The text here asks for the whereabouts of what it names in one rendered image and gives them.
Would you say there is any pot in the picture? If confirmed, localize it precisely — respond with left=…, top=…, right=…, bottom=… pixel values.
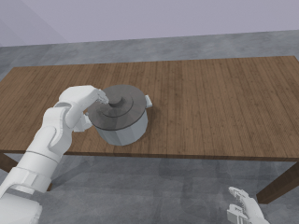
left=84, top=95, right=152, bottom=146

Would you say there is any robot left forearm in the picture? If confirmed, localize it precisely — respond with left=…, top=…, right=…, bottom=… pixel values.
left=0, top=100, right=82, bottom=199

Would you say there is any table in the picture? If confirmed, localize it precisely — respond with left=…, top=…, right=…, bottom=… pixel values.
left=0, top=55, right=299, bottom=204

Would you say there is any lid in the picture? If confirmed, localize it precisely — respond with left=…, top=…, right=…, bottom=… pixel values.
left=87, top=84, right=147, bottom=132

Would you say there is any right robot hand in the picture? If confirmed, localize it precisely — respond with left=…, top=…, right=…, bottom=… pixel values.
left=227, top=187, right=264, bottom=224

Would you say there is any knob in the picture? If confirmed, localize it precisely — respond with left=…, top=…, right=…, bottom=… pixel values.
left=107, top=93, right=122, bottom=107

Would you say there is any robot left upper arm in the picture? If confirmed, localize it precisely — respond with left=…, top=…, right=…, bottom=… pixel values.
left=0, top=193, right=43, bottom=224

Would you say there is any left robot hand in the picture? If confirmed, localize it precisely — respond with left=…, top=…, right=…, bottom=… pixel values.
left=59, top=85, right=109, bottom=133

